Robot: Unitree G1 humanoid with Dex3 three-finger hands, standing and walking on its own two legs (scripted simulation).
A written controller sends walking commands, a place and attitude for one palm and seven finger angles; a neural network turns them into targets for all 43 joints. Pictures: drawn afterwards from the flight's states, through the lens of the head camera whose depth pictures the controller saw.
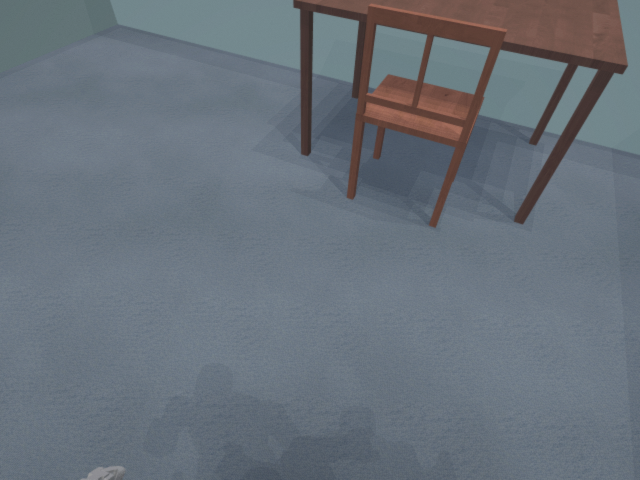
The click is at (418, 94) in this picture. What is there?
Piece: chair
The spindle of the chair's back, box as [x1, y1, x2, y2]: [411, 34, 433, 107]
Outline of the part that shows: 430,34 427,35 411,106 415,107 417,105 433,35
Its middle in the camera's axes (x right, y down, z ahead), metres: +0.35 -0.57 +1.33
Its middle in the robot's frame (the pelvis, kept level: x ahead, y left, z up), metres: +1.39 -0.28 -0.11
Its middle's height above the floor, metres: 0.66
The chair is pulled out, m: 0.00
